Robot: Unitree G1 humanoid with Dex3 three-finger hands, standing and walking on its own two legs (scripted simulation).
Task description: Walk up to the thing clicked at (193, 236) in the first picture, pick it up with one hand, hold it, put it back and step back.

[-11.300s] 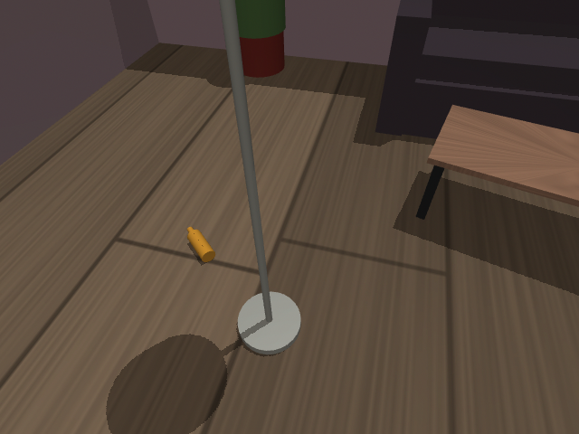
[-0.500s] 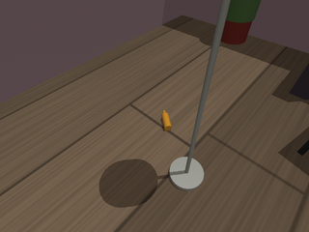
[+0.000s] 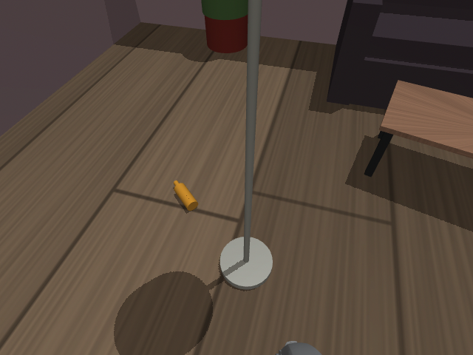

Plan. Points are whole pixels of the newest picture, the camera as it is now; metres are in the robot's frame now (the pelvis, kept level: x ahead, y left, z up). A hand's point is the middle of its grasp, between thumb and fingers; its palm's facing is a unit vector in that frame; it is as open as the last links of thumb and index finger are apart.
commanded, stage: walk up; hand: left
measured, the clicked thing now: (183, 193) +1.03 +0.22 -0.75
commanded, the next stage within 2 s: none
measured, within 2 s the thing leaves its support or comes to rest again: neither
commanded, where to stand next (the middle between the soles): +0.61 +0.47 m, yaw -60 degrees
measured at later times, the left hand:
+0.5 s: hand (64, 270) +0.37 +0.38 -0.14, palm faces -0.32 -0.79 -0.52, open 7.4 cm
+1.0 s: hand (36, 197) +0.59 +0.52 -0.15, palm faces -0.45 -0.65 -0.60, open 7.3 cm
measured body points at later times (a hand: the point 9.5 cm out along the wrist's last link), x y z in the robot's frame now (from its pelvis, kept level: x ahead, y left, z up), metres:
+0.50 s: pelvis +0.19 +0.14 -0.04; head +0.20 +0.10 +0.41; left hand +0.38 +0.42 -0.11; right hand +0.20 -0.22 -0.14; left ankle +0.34 +0.30 -0.71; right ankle +0.14 -0.06 -0.74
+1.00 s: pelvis +0.37 +0.29 -0.05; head +0.38 +0.23 +0.40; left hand +0.61 +0.55 -0.11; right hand +0.24 -0.01 -0.18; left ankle +0.41 +0.38 -0.68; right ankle +0.35 +0.15 -0.74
